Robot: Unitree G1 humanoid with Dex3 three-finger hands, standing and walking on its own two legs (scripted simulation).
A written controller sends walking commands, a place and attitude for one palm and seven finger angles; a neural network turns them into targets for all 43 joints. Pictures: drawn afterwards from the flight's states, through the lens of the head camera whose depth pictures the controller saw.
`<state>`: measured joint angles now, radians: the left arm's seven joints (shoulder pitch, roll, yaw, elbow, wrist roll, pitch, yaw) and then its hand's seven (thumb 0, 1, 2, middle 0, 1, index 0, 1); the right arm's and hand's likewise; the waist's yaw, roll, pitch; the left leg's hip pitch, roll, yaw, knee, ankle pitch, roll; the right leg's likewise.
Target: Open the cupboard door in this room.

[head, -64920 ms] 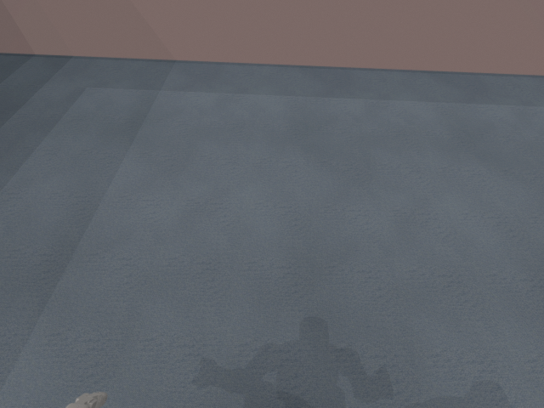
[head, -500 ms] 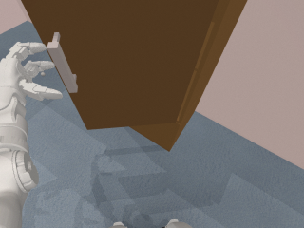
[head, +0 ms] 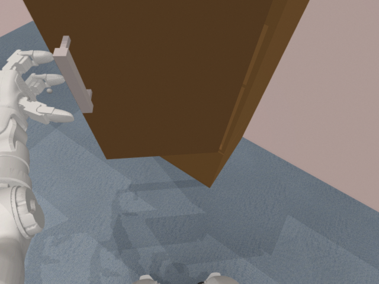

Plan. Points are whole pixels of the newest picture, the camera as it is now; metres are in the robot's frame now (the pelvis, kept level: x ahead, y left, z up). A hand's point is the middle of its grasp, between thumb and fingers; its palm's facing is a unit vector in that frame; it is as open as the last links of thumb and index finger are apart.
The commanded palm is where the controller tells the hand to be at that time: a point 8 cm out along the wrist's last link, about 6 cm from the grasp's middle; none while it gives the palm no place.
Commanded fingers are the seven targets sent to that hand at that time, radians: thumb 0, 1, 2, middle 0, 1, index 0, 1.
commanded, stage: move the hooked fingers beside the handle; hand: left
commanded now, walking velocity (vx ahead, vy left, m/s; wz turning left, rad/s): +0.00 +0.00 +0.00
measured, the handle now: (77, 77) +0.52 +0.21 +0.11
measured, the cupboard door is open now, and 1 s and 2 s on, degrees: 39 39 39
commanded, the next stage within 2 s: slide the fingers in behind the handle in 0.32 s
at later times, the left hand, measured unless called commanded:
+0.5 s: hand (50, 92) +0.48 +0.25 +0.11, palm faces +0.06 -1.00 -0.01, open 14.0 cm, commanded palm +0.45 +0.29 +0.11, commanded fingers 0.00 -0.50 0.30 -0.30 -1.20 -0.30 -1.20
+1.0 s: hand (71, 93) +0.47 +0.21 +0.12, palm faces +0.05 -1.00 +0.00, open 14.0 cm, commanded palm +0.44 +0.25 +0.11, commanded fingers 0.00 -0.50 0.30 -0.30 -1.20 -0.30 -1.20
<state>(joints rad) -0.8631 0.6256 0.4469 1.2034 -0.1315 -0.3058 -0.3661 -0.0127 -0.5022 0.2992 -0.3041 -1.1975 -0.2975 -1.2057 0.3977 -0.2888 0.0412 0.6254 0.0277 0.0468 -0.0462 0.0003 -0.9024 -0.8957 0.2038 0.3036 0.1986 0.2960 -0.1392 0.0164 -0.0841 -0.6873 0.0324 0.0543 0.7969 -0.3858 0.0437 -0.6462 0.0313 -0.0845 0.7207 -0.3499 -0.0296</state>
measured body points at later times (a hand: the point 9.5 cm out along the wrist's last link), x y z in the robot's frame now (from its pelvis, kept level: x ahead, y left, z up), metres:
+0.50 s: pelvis +0.00 +0.01 +0.00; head +0.09 +0.02 +0.44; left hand +0.47 +0.30 +0.12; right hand +0.02 -0.26 -0.11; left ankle -0.01 +0.09 -0.71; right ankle -0.01 -0.10 -0.71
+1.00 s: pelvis -0.01 +0.01 +0.00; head +0.07 +0.02 +0.44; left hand +0.46 +0.26 +0.12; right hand +0.02 -0.26 -0.12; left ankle -0.01 +0.09 -0.71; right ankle -0.01 -0.10 -0.71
